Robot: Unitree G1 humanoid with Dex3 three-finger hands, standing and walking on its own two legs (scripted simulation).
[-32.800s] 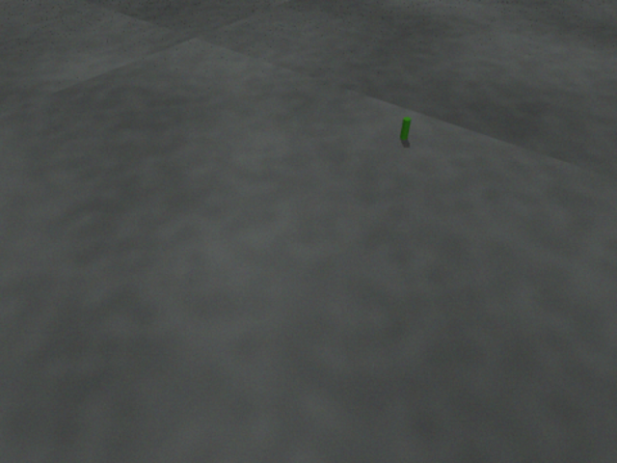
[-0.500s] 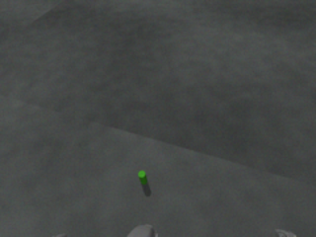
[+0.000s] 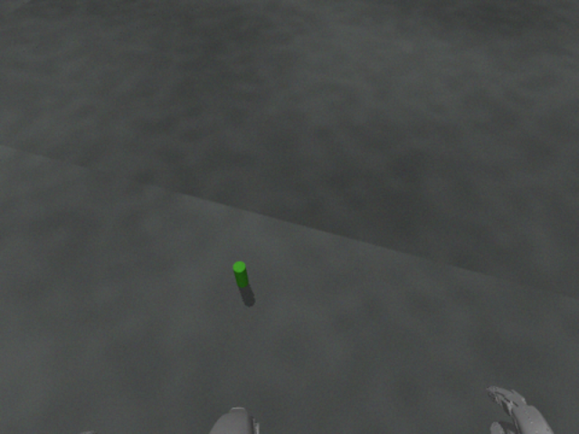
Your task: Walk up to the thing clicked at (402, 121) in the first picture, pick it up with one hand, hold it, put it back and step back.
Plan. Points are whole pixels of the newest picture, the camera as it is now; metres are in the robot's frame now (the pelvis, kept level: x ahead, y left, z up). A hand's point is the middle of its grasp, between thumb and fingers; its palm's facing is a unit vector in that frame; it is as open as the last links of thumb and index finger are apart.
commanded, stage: step back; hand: left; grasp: from the side
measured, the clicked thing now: (241, 274) +0.68 +0.19 -0.69
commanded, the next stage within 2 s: stand in 1.88 s
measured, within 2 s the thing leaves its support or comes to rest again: neither
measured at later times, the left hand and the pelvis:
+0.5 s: hand out of the picture -0.06 +0.24 -0.14, palm faces +0.08 -0.92 -0.38, open 7.4 cm; pelvis -0.17 -0.03 +0.01, yaw +4 degrees
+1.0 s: hand out of the picture -0.29 +0.20 -0.12, palm faces +0.12 -0.88 -0.46, open 7.4 cm; pelvis -0.31 -0.09 +0.01, yaw +6 degrees
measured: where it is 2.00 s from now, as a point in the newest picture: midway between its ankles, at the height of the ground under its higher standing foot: outside the picture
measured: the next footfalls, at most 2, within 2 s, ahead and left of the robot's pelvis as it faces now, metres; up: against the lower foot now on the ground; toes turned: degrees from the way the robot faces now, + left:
right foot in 0.02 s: -0.01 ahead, -0.14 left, +0.00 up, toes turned +3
left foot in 0.34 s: -0.08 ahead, +0.09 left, +0.00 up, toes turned +3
